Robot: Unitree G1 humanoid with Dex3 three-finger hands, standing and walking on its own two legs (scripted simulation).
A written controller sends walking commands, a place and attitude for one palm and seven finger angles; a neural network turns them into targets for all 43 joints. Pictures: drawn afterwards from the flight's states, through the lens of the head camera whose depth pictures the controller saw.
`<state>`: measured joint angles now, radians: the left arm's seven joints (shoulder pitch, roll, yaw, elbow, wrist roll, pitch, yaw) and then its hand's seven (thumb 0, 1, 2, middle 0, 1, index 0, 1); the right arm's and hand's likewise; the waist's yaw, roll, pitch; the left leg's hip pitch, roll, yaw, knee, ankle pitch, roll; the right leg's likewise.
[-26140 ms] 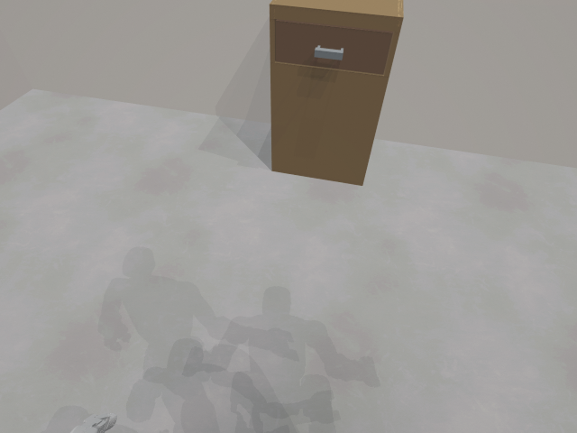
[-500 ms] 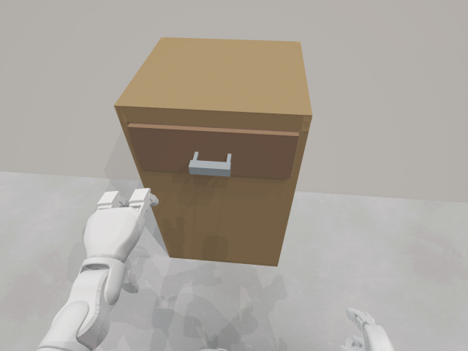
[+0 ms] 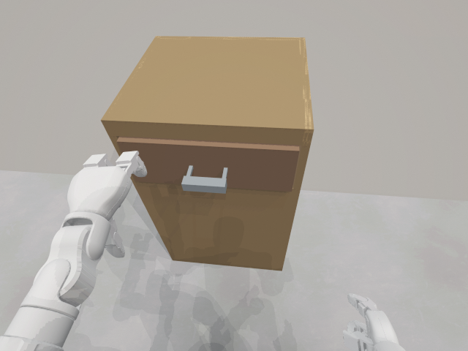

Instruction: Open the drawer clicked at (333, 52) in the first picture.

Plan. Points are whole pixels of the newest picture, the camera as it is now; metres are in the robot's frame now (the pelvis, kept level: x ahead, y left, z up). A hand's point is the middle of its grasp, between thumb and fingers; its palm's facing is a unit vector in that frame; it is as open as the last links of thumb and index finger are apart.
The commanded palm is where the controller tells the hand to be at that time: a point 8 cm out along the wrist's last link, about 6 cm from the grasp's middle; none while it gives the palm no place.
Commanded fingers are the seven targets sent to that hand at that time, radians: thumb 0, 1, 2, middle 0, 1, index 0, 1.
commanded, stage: raise the hand with hooked fingers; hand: left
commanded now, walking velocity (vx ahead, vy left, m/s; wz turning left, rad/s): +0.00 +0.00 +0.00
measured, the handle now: (206, 177) +0.52 +0.15 -0.08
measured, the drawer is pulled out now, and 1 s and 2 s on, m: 0.01 0.01 0.01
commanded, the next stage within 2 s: move the hooked fingers above the handle in 0.30 s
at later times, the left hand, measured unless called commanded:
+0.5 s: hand (153, 203) +0.33 +0.19 +0.07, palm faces +0.02 -0.09 -1.00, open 13.9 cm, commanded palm +0.31 +0.20 +0.12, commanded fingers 0.00 -0.50 0.30 -0.30 -1.20 -0.30 -1.20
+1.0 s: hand (176, 192) +0.38 +0.17 +0.03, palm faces +0.00 -0.07 -1.00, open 13.8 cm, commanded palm +0.36 +0.18 +0.09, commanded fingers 0.00 -0.50 0.30 -0.30 -1.20 -0.30 -1.20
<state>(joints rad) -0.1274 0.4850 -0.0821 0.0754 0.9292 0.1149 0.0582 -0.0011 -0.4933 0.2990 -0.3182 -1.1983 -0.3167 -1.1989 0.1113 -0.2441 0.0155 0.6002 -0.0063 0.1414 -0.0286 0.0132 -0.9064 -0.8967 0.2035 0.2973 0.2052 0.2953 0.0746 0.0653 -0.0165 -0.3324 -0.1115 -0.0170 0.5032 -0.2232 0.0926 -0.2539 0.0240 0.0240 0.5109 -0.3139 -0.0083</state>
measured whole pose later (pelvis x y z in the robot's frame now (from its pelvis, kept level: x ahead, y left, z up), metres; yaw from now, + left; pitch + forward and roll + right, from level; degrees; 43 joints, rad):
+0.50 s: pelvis +0.02 -0.04 +0.00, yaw -1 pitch +6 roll +1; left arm -0.08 0.46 -0.07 0.09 0.92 0.08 0.10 0.00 -0.49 0.30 -0.32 -1.20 -0.32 -1.20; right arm 0.11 -0.26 0.00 0.61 0.00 0.19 -0.02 0.01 -0.91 -0.90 0.20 0.30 0.20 0.30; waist 0.06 0.06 -0.07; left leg -0.38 -0.07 -0.02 0.55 -0.28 0.04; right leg -0.31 0.06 0.03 0.58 -0.36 -0.06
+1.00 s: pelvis +0.01 -0.04 -0.01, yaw -1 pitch +10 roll +0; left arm -0.33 0.41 -0.11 0.44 0.99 0.01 0.19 0.00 -0.49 0.30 -0.32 -1.20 -0.32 -1.20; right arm 0.19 -0.24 -0.03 0.65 0.01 0.17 -0.04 0.01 -0.91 -0.90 0.20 0.30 0.20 0.30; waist 0.01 0.05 -0.10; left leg -0.51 -0.07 -0.01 0.65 -0.30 0.05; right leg -0.45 0.07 0.03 0.66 -0.38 -0.06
